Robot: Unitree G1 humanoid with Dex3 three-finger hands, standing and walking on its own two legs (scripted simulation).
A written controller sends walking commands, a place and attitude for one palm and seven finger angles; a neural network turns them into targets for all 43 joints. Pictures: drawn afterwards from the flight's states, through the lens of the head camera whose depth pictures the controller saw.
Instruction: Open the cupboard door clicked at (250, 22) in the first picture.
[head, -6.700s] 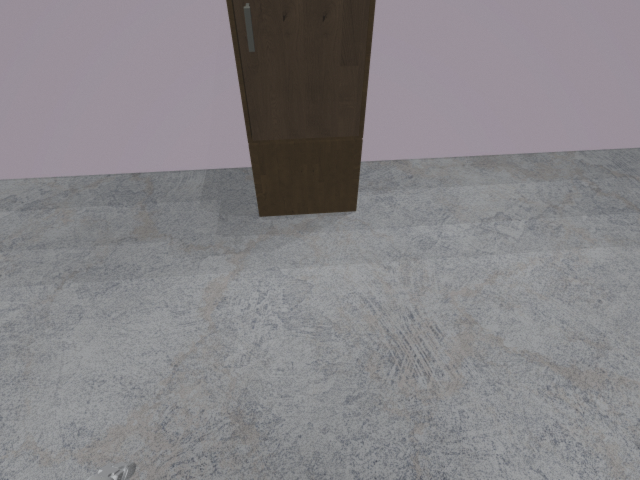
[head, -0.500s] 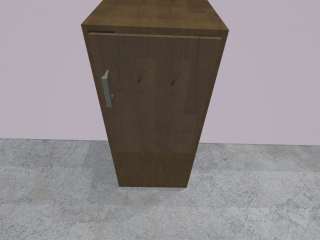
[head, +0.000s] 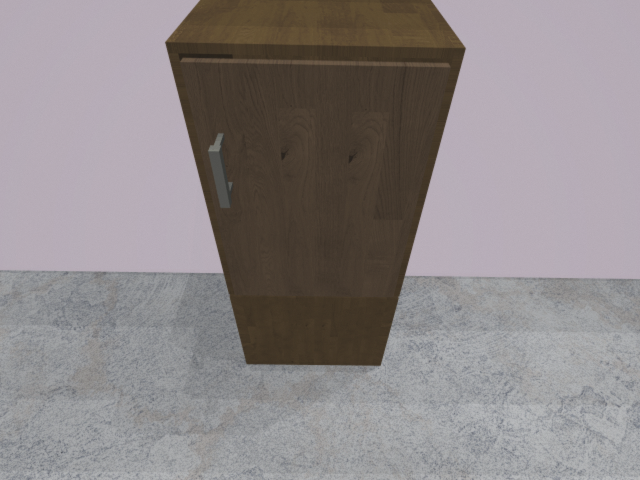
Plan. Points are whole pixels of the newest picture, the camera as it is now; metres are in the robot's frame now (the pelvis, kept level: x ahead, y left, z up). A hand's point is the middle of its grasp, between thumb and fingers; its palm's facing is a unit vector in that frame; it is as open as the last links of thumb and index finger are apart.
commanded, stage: shuffle to correct the standing spot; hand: left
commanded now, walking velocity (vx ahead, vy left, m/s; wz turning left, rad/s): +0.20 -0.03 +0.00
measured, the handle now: (222, 171) +0.60 +0.22 +0.07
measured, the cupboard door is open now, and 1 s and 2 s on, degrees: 0 0 0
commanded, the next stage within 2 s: come to a stop and stand still in 0.10 s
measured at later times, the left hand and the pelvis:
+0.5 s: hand out of the picture +0.11 +0.18 -0.18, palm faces +0.03 -0.97 -0.23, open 7.3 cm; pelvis +0.08 +0.00 -0.01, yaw +0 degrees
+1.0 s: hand out of the picture +0.07 +0.20 -0.17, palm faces +0.04 -0.98 -0.21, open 7.3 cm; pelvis +0.04 +0.03 +0.00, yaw +0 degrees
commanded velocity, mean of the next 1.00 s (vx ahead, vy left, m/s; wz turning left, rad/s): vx -0.03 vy -0.01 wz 0.00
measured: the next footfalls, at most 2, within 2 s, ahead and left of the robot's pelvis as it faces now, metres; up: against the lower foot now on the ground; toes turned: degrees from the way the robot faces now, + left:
right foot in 0.46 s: +0.16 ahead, -0.13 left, +0.00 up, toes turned -6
right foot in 0.94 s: +0.06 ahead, -0.11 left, +0.00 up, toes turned -2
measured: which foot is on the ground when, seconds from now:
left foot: down 0.00-1.00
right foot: down 0.00-0.22, up 0.24-0.44, down 0.46-0.72, up 0.74-0.92, down 0.94-1.00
